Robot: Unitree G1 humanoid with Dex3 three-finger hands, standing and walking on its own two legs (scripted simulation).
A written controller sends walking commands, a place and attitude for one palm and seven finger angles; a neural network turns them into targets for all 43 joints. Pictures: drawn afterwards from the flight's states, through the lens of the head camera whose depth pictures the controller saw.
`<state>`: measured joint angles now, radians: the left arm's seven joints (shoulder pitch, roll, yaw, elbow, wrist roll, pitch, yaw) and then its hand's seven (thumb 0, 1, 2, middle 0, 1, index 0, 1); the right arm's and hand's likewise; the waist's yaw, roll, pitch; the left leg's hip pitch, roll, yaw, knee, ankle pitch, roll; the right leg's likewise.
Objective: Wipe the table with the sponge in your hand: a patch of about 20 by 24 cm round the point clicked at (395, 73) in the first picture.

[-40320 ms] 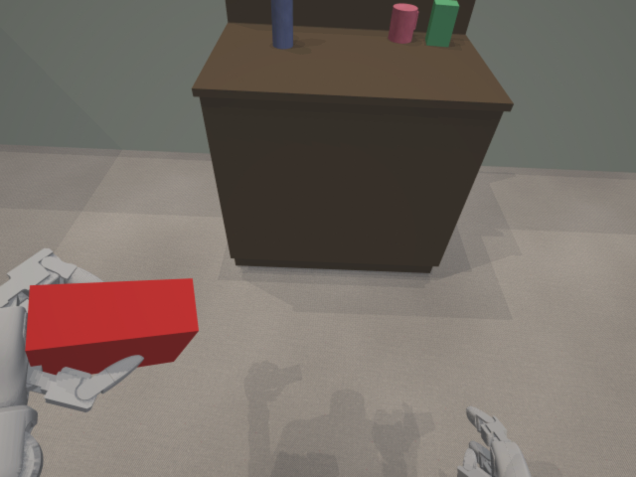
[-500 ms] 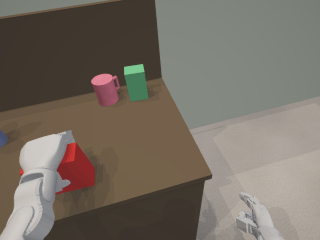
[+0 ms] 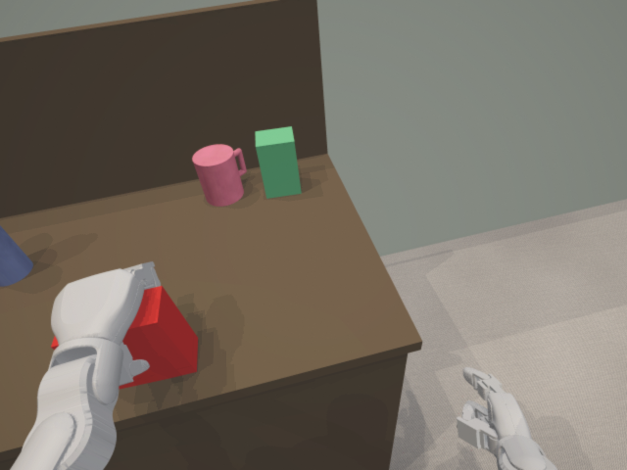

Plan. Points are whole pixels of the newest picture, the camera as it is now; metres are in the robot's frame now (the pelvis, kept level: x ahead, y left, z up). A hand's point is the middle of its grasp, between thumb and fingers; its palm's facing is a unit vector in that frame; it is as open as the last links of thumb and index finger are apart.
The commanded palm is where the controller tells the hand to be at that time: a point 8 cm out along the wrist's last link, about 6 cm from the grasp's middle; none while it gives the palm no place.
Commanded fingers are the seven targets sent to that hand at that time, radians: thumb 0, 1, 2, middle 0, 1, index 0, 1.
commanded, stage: lift the sponge slowly off the table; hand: left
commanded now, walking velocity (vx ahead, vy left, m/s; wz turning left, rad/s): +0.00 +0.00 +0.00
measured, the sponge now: (142, 349) +0.23 +0.27 +0.05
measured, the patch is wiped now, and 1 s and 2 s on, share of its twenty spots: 0.95 0.95 0.95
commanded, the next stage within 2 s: bring the sponge back beside the body in 1.80 s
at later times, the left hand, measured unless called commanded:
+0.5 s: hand (128, 326) +0.22 +0.26 +0.12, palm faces +0.08 -0.11 -0.99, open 9.7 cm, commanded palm +0.20 +0.26 +0.19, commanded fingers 0.00 0.10 1.30 -1.20 -1.60 -1.20 -1.60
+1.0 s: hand (115, 301) +0.23 +0.26 +0.15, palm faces +0.12 -0.08 -0.99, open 9.7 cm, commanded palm +0.20 +0.26 +0.23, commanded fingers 0.00 0.10 1.30 -1.20 -1.60 -1.20 -1.60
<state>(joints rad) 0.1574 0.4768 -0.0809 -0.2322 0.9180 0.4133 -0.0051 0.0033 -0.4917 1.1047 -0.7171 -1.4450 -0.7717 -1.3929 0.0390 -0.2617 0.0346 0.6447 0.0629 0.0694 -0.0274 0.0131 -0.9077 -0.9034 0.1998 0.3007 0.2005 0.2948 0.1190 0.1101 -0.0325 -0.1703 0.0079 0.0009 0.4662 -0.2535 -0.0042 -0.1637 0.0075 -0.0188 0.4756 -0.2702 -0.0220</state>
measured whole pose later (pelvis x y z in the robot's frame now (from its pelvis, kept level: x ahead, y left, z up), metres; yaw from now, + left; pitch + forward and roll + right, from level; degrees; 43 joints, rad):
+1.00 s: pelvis -0.02 -0.01 +0.00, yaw +0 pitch -4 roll +0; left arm 0.02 0.56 -0.05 -0.23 0.85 0.43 -0.11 -0.01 -0.51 1.10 -0.76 -1.40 -0.81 -1.35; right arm 0.02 -0.27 0.05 0.66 0.06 0.05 -0.05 0.01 -0.91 -0.90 0.20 0.30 0.20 0.29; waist 0.13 0.12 -0.01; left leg -0.14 0.02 -0.01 0.43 -0.21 -0.02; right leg -0.14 0.02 -0.03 0.45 -0.23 -0.04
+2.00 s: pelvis -0.02 -0.01 +0.00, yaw +0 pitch -3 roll +0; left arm -0.11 0.61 -0.04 -0.29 0.79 0.51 -0.19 -0.01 -0.51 1.10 -0.76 -1.40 -0.81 -1.35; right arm 0.01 -0.27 0.07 0.62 0.08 0.06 -0.06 0.01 -0.91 -0.90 0.20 0.30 0.20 0.29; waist 0.13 0.12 -0.02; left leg -0.18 0.01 -0.01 0.44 -0.21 -0.02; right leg -0.17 0.01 -0.03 0.46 -0.24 -0.03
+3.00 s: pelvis -0.03 -0.01 +0.00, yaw +0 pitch -6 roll +0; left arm 0.21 0.63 0.05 -0.48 0.76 0.42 -0.13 -0.01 -0.51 1.10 -0.76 -1.40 -0.81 -1.35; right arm 0.03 -0.27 0.06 0.62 0.06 0.03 -0.06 0.01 -0.91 -0.90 0.20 0.30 0.20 0.29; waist 0.15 0.13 -0.01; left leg -0.16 0.03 -0.01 0.47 -0.21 -0.02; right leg -0.15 0.03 -0.02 0.49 -0.23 -0.04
